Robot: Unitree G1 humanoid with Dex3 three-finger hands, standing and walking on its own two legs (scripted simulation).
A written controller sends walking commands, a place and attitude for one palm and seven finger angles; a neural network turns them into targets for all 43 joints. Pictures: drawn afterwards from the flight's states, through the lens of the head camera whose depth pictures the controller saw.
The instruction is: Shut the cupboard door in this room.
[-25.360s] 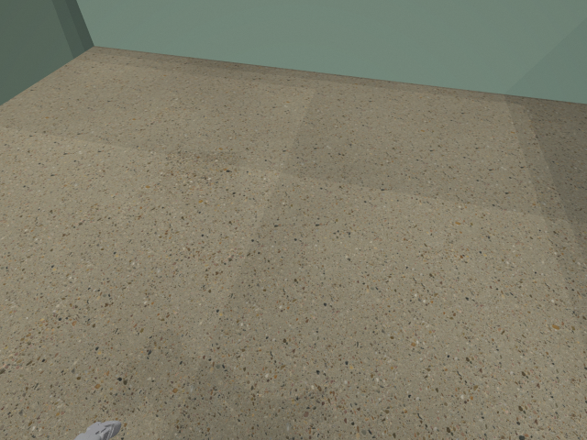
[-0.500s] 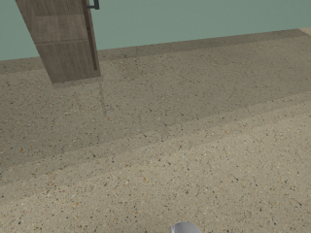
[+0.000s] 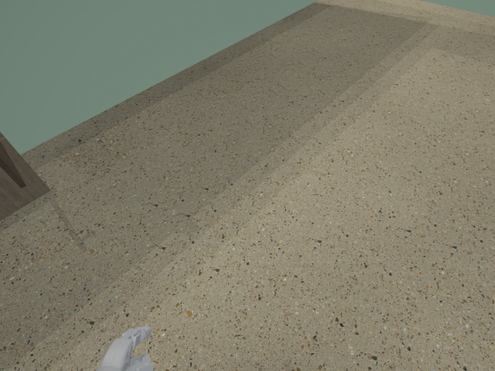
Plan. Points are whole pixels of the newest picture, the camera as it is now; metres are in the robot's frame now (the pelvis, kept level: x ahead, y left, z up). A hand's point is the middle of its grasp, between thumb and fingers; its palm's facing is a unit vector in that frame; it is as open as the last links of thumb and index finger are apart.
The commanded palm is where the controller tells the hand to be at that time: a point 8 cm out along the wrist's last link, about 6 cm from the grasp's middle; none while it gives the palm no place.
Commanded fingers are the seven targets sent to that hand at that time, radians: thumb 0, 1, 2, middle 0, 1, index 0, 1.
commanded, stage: walk around to get in front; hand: left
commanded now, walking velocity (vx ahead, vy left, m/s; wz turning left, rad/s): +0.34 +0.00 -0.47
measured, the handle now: out of the picture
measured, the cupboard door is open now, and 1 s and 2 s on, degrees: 85 85 85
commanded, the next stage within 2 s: none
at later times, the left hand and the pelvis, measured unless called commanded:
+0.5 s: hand out of the picture +0.10 +0.18 -0.17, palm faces -0.06 -0.98 -0.16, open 7.4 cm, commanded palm none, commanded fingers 0.00 0.90 0.90 -0.20 -0.30 -0.20 -0.30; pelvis +0.19 +0.00 -0.01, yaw -11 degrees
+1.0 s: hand (216, 188) +0.58 +0.07 -0.15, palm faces -0.41 -0.90 -0.18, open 7.4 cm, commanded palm none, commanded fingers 0.00 0.90 0.90 -0.20 -0.30 -0.20 -0.30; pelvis +0.38 -0.04 +0.01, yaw -20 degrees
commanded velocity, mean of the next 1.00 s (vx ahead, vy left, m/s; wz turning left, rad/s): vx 0.37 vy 0.00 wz -0.23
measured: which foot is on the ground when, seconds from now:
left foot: down 0.00-0.00, up 0.02-0.48, down 0.50-1.00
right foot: down 0.00-0.50, up 0.52-1.00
